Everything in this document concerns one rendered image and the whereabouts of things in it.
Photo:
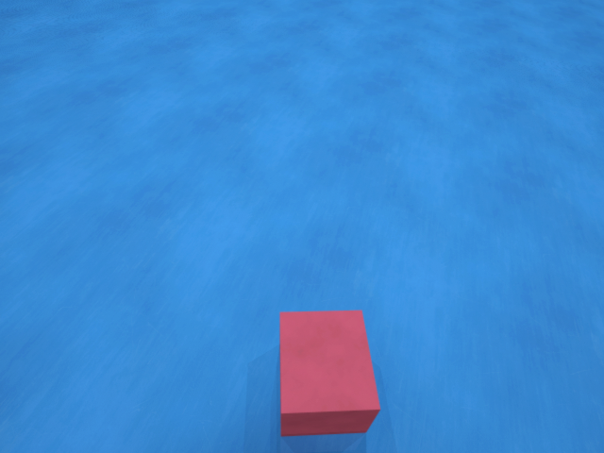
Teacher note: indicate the carton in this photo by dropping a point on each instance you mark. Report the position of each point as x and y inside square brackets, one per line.
[327, 382]

